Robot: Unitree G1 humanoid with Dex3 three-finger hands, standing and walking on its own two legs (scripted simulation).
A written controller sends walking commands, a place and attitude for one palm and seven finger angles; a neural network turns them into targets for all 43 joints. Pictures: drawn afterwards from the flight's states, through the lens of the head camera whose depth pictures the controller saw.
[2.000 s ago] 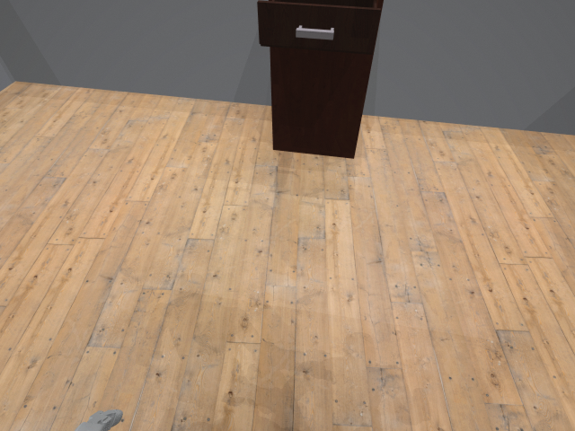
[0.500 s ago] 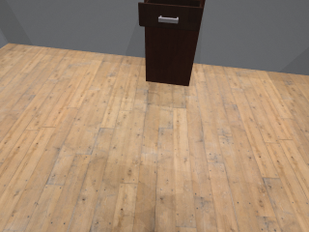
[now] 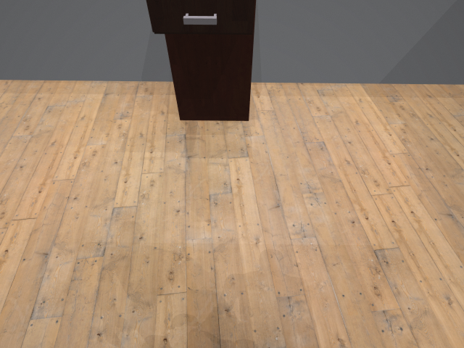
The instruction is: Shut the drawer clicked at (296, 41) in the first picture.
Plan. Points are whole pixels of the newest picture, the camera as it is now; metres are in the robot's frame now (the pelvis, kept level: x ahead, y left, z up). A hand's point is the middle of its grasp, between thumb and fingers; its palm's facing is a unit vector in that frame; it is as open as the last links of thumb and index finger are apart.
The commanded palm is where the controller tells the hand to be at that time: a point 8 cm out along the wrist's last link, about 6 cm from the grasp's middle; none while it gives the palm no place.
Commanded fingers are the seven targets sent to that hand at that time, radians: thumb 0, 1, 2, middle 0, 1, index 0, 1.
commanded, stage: walk to a spot facing it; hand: left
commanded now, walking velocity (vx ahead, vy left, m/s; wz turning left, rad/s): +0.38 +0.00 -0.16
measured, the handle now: (200, 18) +1.25 +0.16 +0.02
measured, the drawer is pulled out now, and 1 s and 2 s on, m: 0.30 0.30 0.30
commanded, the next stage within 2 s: turn to face it in 1.28 s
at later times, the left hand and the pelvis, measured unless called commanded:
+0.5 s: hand out of the picture +0.15 +0.19 -0.20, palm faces +0.06 -0.99 -0.10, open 7.3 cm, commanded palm none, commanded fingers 0.00 0.90 0.90 -0.20 -0.30 -0.20 -0.30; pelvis +0.21 +0.03 -0.01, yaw -2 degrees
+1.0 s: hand (173, 196) +0.51 +0.18 -0.16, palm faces -0.23 -0.96 -0.17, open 7.3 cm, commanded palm none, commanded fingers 0.00 0.90 0.90 -0.20 -0.30 -0.20 -0.30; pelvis +0.41 +0.02 +0.01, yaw -12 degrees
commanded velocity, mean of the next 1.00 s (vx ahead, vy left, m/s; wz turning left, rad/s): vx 0.37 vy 0.00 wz -0.23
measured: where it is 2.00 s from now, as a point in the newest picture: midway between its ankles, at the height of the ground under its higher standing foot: (250, 238)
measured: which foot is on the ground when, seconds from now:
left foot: down 0.00-0.04, up 0.06-0.44, down 0.46-1.00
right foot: up 0.00-0.02, down 0.04-0.48, up 0.50-1.00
